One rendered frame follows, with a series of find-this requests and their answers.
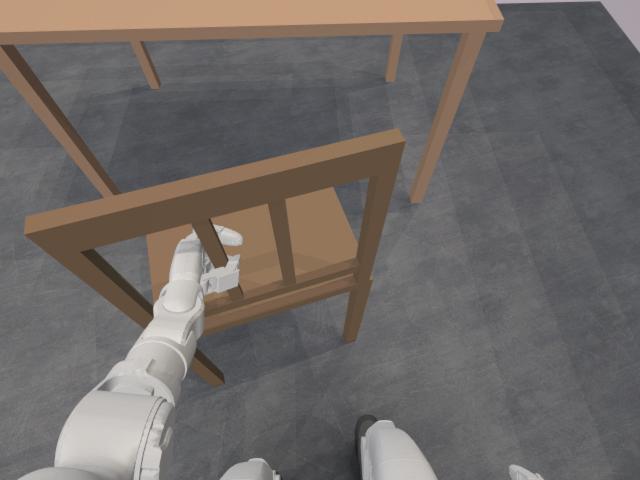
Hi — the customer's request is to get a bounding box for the robot right foot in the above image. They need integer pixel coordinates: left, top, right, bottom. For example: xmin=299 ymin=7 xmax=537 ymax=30
xmin=355 ymin=415 xmax=378 ymax=480

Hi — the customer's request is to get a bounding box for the robot left shin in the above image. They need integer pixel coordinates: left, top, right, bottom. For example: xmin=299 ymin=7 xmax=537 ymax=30
xmin=248 ymin=458 xmax=269 ymax=466

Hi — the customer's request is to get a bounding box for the robot left upper arm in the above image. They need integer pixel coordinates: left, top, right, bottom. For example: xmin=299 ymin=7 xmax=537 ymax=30
xmin=18 ymin=390 xmax=176 ymax=480

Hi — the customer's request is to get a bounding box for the robot left hand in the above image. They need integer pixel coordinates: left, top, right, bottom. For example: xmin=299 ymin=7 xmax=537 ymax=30
xmin=169 ymin=224 xmax=243 ymax=295

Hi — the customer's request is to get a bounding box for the table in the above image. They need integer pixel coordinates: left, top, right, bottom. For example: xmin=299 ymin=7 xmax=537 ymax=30
xmin=0 ymin=0 xmax=504 ymax=203

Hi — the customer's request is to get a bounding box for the robot left forearm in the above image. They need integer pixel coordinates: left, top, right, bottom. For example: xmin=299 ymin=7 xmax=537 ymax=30
xmin=54 ymin=279 xmax=205 ymax=467

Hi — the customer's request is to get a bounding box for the chair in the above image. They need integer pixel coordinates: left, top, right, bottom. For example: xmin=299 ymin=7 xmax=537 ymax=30
xmin=24 ymin=128 xmax=406 ymax=387

